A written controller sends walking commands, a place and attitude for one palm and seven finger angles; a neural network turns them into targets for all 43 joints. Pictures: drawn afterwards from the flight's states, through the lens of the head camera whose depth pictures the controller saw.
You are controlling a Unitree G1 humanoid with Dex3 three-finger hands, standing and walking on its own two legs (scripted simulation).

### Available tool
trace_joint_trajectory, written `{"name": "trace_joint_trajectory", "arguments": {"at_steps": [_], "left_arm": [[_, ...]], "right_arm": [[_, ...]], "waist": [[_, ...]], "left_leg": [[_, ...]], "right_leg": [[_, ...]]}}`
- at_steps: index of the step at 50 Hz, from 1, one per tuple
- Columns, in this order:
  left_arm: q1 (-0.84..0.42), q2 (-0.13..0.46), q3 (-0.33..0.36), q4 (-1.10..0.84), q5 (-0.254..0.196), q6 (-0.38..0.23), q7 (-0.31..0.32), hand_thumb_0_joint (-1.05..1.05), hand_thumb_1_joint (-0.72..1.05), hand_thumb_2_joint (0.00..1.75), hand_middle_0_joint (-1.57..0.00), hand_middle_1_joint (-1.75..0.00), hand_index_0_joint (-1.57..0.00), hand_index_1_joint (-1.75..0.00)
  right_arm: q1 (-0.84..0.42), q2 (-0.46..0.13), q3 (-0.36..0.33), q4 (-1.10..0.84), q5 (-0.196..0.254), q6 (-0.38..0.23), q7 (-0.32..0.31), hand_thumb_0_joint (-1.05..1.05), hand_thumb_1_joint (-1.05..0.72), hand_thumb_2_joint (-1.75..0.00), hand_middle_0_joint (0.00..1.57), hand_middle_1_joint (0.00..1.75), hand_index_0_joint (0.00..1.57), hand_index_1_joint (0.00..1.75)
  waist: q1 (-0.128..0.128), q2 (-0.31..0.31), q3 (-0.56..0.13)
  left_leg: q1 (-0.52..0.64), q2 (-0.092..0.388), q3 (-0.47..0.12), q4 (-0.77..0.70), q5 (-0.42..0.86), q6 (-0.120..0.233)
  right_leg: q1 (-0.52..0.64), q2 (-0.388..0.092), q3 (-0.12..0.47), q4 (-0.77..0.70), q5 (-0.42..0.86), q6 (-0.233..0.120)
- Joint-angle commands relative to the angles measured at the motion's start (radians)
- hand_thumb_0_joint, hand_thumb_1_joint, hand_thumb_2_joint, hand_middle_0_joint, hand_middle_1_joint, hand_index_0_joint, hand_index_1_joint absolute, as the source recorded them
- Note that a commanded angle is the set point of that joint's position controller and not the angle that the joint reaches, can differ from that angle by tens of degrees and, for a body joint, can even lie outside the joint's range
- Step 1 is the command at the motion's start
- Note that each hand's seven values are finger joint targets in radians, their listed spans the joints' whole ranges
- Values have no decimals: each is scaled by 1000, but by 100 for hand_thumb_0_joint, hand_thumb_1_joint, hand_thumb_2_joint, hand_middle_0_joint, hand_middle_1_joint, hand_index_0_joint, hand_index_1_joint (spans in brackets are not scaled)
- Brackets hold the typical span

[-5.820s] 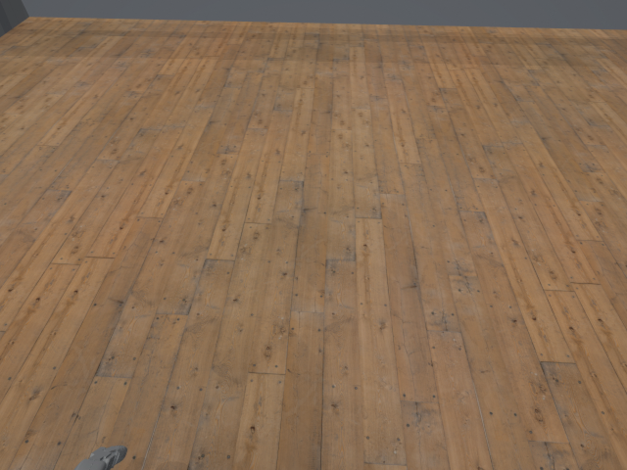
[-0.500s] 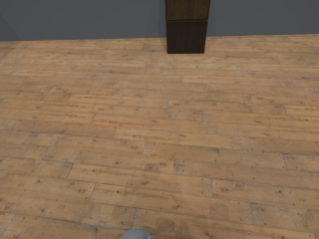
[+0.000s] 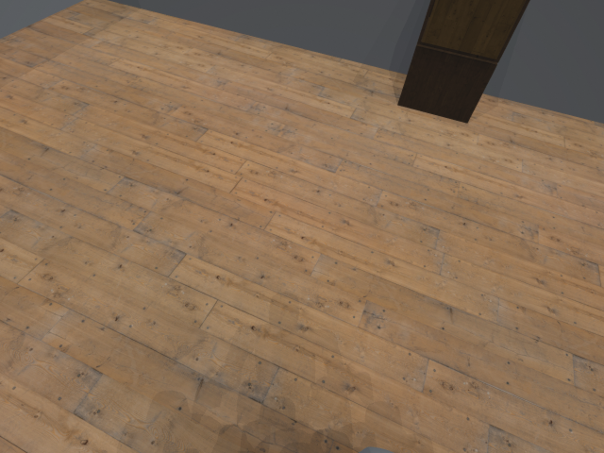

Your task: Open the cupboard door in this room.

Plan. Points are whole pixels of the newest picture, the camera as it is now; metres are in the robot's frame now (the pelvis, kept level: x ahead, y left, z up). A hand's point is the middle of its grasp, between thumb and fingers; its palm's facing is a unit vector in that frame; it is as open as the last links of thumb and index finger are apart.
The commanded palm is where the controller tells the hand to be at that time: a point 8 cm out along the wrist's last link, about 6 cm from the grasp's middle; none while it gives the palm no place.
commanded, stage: turn or walk to find it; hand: left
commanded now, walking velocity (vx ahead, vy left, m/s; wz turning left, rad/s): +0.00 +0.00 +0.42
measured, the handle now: out of the picture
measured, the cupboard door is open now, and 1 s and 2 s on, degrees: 0 0 0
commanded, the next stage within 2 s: stand and wait in 0.20 s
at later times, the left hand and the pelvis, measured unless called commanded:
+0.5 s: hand out of the picture +0.02 +0.14 -0.15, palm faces +0.14 -0.95 -0.27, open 7.3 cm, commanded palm none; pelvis -0.03 -0.05 +0.00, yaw +8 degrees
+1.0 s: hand out of the picture -0.10 +0.15 -0.18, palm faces +0.20 -0.97 -0.15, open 7.3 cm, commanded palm none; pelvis -0.05 -0.01 +0.00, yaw +8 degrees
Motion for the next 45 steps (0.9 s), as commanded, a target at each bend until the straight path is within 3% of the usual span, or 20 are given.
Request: {"name": "trace_joint_trajectory", "arguments": {"at_steps": [1,7,11,14,15,16,17,18,19,21,23,31,34,36,37,38,39,40,42,45], "left_arm": [[-22,59,9,-82,-3,-30,1,0,90,90,-20,-30,-20,-30],[-93,48,6,-122,-6,-30,8,0,90,90,-20,-30,-20,-30],[-61,30,1,-123,-11,-35,11,0,90,90,-20,-30,-20,-30],[7,28,-3,-95,-13,-48,16,0,90,90,-20,-30,-20,-30],[36,38,-2,-84,-11,-56,19,0,90,90,-20,-30,-20,-30],[43,82,3,-77,-4,-66,25,0,90,90,-20,-30,-20,-30],[42,150,12,-80,4,-74,29,0,90,90,-20,-30,-20,-30],[17,166,9,-98,1,-69,27,0,90,90,-20,-30,-20,-30],[-25,132,11,-99,-1,-68,31,0,90,90,-20,-30,-20,-30],[-68,83,-8,-87,-5,-74,25,0,90,90,-20,-30,-20,-30],[-51,61,-17,-73,-7,-81,19,0,90,90,-20,-30,-20,-30],[81,72,-13,18,4,-84,19,0,90,90,-20,-30,-20,-30],[55,61,-18,45,-9,-83,22,0,90,90,-20,-30,-20,-30],[77,16,-32,55,-21,-79,19,0,90,90,-20,-30,-20,-30],[89,1,-36,62,-18,-76,20,0,90,90,-20,-30,-20,-30],[90,0,-40,75,-14,-76,19,0,90,90,-20,-30,-20,-30],[76,0,-43,96,-14,-69,20,0,90,90,-20,-30,-20,-30],[68,8,-46,103,-15,-66,17,0,90,90,-20,-30,-20,-30],[85,0,-51,125,-11,-65,16,0,90,90,-20,-30,-20,-30],[107,-10,-60,148,-10,-67,15,0,90,90,-20,-30,-20,-30]], "right_arm": [[69,-213,-54,-40,5,-12,-20,0,-90,-90,20,30,20,30],[104,-213,-65,-40,-4,-4,-17,0,-90,-90,20,30,20,30],[89,-213,-67,-44,-9,3,-14,0,-90,-90,20,30,20,30],[88,-190,-64,-34,-2,1,-14,0,-90,-90,20,30,20,30],[87,-169,-59,-32,3,-1,-12,0,-90,-90,20,30,20,30],[106,-122,-50,-25,11,-3,-8,0,-90,-90,20,30,20,30],[103,-72,-36,-43,15,-5,-6,0,-90,-90,20,30,20,30],[76,-114,-48,-51,7,6,-9,0,-90,-90,20,30,20,30],[81,-122,-56,-37,-1,22,-10,0,-90,-90,20,30,20,30],[115,-110,-52,19,-1,29,-7,0,-90,-90,20,30,20,30],[149,-90,-47,44,4,30,-5,0,-90,-90,20,30,20,30],[74,-59,-23,67,12,9,-19,0,-90,-90,20,30,20,30],[137,-54,-11,113,16,-8,-26,0,-90,-90,20,30,20,30],[145,-100,-9,135,11,-31,-33,0,-90,-90,20,30,20,30],[121,-116,-11,131,11,-32,-36,0,-90,-90,20,30,20,30],[99,-114,-9,134,11,-30,-41,0,-90,-90,20,30,20,30],[83,-104,-7,144,13,-30,-41,0,-90,-90,20,30,20,30],[88,-96,-2,142,16,-29,-40,0,-90,-90,20,30,20,30],[74,-86,5,148,15,-27,-41,0,-90,-90,20,30,20,30],[95,-78,7,154,16,-31,-44,0,-90,-90,20,30,20,30]], "waist": [[-38,147,-84],[-62,165,-69],[-45,168,-90],[-14,145,-132],[3,107,-148],[2,-8,-157],[4,-219,-126],[15,-183,-82],[-8,-164,-50],[-38,-105,7],[-46,-95,-3],[13,-142,-38],[-22,-109,-84],[-12,49,-122],[0,80,-126],[0,60,-107],[-4,148,-80],[-8,164,-48],[1,123,20],[-5,91,26]], "left_leg": [[122,230,-250,-172,354,98],[94,240,-353,-171,293,124],[23,220,-390,-163,249,119],[-25,172,-364,-106,241,80],[-76,137,-328,-75,175,43],[-187,75,-259,19,62,-9],[-304,-42,-116,158,-143,-68],[-264,-36,-105,311,-277,-73],[-256,-10,-124,400,-266,-73],[-237,1,-99,496,-183,-78],[-217,7,-72,507,-134,-89],[-106,46,-3,175,-184,-103],[78,45,0,-85,37,-94],[193,145,-82,-99,319,-54],[179,184,-89,-76,368,-35],[172,175,-62,-58,350,-41],[138,165,-70,-85,318,-41],[82,167,-86,-142,225,-37],[31,152,-79,-156,160,-41],[64,140,-68,-159,155,-40]], "right_leg": [[-76,2,40,-19,29,12],[-42,21,54,-144,-26,7],[89,57,42,-303,-19,-15],[251,74,30,-540,126,-29],[345,54,37,-662,205,-34],[455,-61,156,-742,191,-68],[454,-259,381,-793,205,-158],[295,-347,417,-833,198,-244],[238,-309,369,-836,194,-262],[203,-201,256,-809,274,-231],[223,-145,161,-780,370,-200],[328,-160,184,-721,608,-234],[297,-112,147,-651,588,-173],[226,-32,82,-608,457,-102],[233,-20,68,-635,385,-87],[235,-19,73,-661,391,-84],[249,-19,63,-659,355,-77],[276,-13,48,-670,283,-66],[276,-13,62,-696,298,-71],[259,-23,67,-719,307,-72]]}}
